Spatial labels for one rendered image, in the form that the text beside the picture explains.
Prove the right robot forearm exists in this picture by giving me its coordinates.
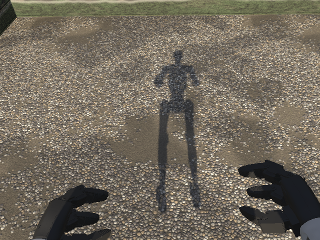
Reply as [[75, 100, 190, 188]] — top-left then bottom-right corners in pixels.
[[300, 217, 320, 240]]

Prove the robot right hand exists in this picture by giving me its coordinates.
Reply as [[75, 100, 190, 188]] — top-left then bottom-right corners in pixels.
[[238, 160, 320, 237]]

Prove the robot left hand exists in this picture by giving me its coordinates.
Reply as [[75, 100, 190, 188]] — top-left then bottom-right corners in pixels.
[[32, 184, 112, 240]]

